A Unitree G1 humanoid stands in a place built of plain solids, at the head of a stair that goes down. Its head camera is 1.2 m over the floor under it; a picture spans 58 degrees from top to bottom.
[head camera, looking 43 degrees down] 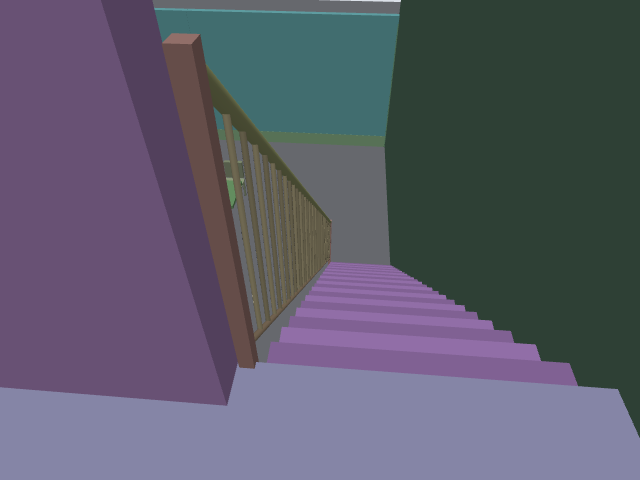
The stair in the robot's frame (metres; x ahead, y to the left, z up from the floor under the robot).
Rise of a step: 0.19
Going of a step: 0.20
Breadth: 1.09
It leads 5 degrees to the right of straight ahead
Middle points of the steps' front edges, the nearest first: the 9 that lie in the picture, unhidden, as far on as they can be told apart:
0.68 -0.34 0.00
0.89 -0.36 -0.19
1.09 -0.37 -0.38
1.29 -0.39 -0.57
1.50 -0.41 -0.76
1.70 -0.42 -0.95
1.90 -0.44 -1.14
2.11 -0.46 -1.33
2.31 -0.48 -1.52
